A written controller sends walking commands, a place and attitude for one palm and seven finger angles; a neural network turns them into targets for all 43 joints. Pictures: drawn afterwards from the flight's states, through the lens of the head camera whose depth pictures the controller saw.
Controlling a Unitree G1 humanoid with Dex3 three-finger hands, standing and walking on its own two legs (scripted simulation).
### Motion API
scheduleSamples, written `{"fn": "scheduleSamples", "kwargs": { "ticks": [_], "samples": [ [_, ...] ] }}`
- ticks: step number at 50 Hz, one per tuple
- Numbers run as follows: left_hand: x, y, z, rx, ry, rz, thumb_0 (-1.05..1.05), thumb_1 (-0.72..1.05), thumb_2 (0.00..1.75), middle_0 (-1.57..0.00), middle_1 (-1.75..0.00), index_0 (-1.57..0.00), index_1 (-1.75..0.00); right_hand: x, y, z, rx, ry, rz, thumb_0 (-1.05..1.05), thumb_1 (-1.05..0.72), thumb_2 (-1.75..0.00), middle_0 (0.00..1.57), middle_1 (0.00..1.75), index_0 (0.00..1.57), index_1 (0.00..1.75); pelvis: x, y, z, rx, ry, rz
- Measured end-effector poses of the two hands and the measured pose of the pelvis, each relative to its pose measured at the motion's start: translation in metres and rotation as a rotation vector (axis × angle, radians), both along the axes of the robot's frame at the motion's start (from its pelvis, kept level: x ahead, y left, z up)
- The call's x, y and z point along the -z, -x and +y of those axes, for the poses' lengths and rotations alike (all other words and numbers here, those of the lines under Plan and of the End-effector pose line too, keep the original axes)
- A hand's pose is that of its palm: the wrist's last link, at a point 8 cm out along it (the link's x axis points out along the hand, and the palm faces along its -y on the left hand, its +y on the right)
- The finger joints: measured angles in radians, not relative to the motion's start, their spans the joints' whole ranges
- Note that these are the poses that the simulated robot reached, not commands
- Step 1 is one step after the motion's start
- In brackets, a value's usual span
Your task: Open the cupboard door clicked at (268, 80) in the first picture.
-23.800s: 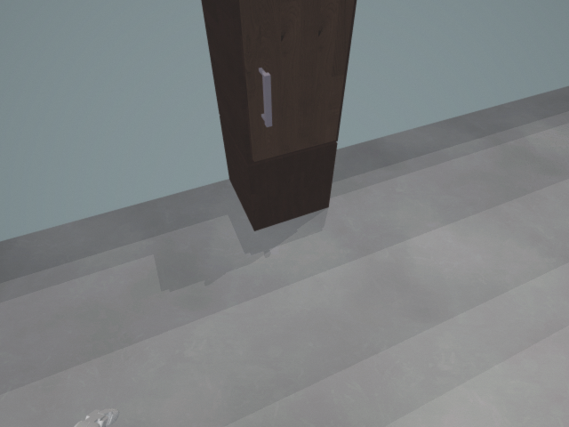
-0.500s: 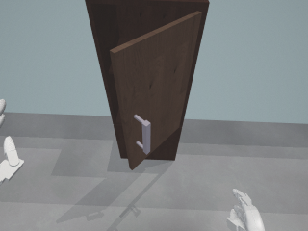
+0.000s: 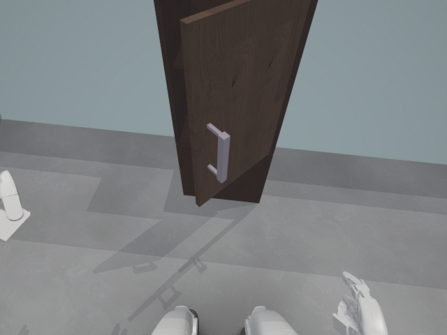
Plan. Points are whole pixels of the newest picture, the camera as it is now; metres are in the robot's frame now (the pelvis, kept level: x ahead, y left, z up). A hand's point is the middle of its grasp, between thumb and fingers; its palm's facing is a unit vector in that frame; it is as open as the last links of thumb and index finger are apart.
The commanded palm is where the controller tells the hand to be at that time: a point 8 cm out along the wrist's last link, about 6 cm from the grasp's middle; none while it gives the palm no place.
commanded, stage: step back with the hand held close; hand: left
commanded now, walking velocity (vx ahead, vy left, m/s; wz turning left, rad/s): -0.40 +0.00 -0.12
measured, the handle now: (217, 154) +0.53 +0.03 -0.06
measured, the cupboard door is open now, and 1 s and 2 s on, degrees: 49 49 49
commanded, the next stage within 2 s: stop stepping back and stand still in 0.14 s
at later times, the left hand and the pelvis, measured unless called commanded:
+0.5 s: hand (25, 272) +0.17 +0.22 +0.17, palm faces +0.20 -0.82 -0.53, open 7.4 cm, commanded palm +0.10 +0.28 +0.20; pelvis -0.08 -0.01 +0.02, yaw -6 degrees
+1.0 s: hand (27, 333) +0.12 +0.19 +0.18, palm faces +0.26 -0.83 -0.49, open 7.4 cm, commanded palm +0.06 +0.25 +0.20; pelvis -0.12 -0.03 +0.02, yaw -7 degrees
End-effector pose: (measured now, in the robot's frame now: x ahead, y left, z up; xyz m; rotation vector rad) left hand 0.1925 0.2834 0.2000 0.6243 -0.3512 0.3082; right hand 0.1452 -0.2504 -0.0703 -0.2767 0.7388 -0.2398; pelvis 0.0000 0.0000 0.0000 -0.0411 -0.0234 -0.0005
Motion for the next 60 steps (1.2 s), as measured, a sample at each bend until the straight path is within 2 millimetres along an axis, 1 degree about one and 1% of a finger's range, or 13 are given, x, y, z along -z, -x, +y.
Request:
{"fn": "scheduleSamples", "kwargs": {
  "ticks": [4,7,9,15,20,26,32,37,42,49,56,58,60],
  "samples": [
    [-0.014,0.037,-0.002,-0.028,-0.045,-0.065,0.02,0.89,0.89,-0.22,-0.31,-0.21,-0.30,0.007,0.006,0.006,-0.036,-0.050,-0.004,0.01,-0.90,-0.90,0.20,0.30,0.20,0.30,0.005,0.009,-0.012,-0.035,-0.009,0.027],
    [-0.012,0.063,-0.003,-0.081,-0.071,-0.032,0.02,0.89,0.90,-0.22,-0.31,-0.21,-0.30,0.016,0.003,0.008,-0.064,-0.096,-0.035,0.01,-0.90,-0.90,0.21,0.30,0.20,0.30,0.011,0.021,-0.018,0.023,-0.041,0.057],
    [-0.010,0.070,-0.003,-0.107,-0.038,0.004,0.02,0.89,0.90,-0.22,-0.31,-0.21,-0.30,0.017,0.005,0.010,-0.085,-0.110,-0.002,0.01,-0.90,-0.90,0.21,0.30,0.20,0.30,0.003,0.029,-0.018,0.034,-0.044,0.049],
    [-0.003,0.059,0.000,-0.115,0.090,0.080,0.02,0.89,0.90,-0.21,-0.31,-0.21,-0.30,-0.020,0.015,0.016,-0.096,-0.096,0.018,0.01,-0.90,-0.90,0.21,0.30,0.20,0.30,-0.030,0.042,-0.017,0.082,-0.108,0.070],
    [0.011,0.039,-0.013,0.038,0.114,0.103,0.02,0.89,0.90,-0.21,-0.30,-0.21,-0.30,-0.038,0.019,0.007,-0.043,-0.038,-0.121,0.01,-0.90,-0.90,0.21,0.30,0.20,0.30,-0.018,0.059,-0.004,0.077,-0.039,0.099],
    [0.001,0.059,-0.021,0.141,-0.001,0.142,0.02,0.89,0.89,-0.22,-0.31,-0.21,-0.30,-0.048,0.066,-0.002,0.013,-0.033,-0.118,0.01,-0.90,-0.90,0.21,0.30,0.20,0.30,-0.020,0.078,-0.007,0.116,-0.069,0.056],
    [-0.020,0.092,-0.030,0.122,-0.068,0.105,0.02,0.89,0.89,-0.22,-0.31,-0.21,-0.30,-0.022,0.126,-0.013,0.046,-0.070,-0.026,0.01,-0.90,-0.90,0.20,0.30,0.20,0.30,-0.017,0.094,-0.018,0.134,-0.069,0.026],
    [-0.010,0.106,-0.030,0.027,0.010,0.116,0.02,0.89,0.90,-0.22,-0.31,-0.21,-0.30,0.004,0.168,-0.029,0.109,-0.100,0.084,0.01,-0.90,-0.90,0.21,0.30,0.20,0.30,-0.018,0.107,-0.025,0.145,-0.056,0.030],
    [0.008,0.109,-0.039,-0.004,0.108,0.142,0.02,0.89,0.90,-0.21,-0.31,-0.21,-0.30,0.005,0.195,-0.041,0.151,-0.095,0.134,0.01,-0.90,-0.90,0.20,0.30,0.20,0.30,-0.023,0.114,-0.031,0.139,-0.082,0.027],
    [0.000,0.111,-0.054,0.090,0.082,0.097,0.02,0.89,0.90,-0.22,-0.31,-0.21,-0.30,-0.004,0.192,-0.048,0.156,-0.044,0.073,0.01,-0.90,-0.90,0.20,0.30,0.20,0.30,-0.021,0.116,-0.028,0.128,-0.061,0.029],
    [-0.015,0.109,-0.028,0.060,0.011,0.066,0.02,0.89,0.89,-0.22,-0.31,-0.21,-0.30,-0.007,0.166,-0.032,0.149,-0.071,0.007,0.01,-0.90,-0.90,0.20,0.30,0.19,0.30,-0.020,0.111,-0.017,0.137,-0.046,0.019],
    [0.009,0.098,-0.016,0.041,0.011,0.168,0.01,0.89,0.90,-0.21,-0.31,-0.21,-0.30,0.002,0.158,-0.026,0.089,-0.094,0.014,0.01,-0.90,-0.90,0.20,0.30,0.19,0.30,-0.017,0.110,-0.009,0.114,-0.042,0.031],
    [0.061,0.087,-0.003,-0.010,0.092,0.387,0.01,0.89,0.90,-0.21,-0.30,-0.20,-0.30,0.017,0.153,-0.021,0.050,-0.116,0.062,0.01,-0.90,-0.90,0.20,0.30,0.19,0.30,-0.013,0.111,-0.002,0.103,-0.046,0.038]
  ]
}}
